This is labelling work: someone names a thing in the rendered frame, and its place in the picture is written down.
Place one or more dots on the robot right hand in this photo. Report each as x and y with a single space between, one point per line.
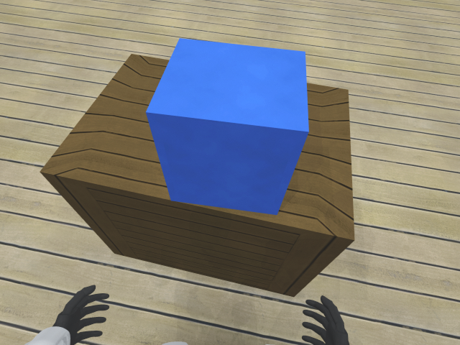
333 332

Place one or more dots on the carton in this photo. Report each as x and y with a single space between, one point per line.
229 123

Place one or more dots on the pedestal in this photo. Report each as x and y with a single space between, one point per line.
109 171

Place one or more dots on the robot left hand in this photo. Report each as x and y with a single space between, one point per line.
75 310

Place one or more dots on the left robot forearm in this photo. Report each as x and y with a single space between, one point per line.
51 336

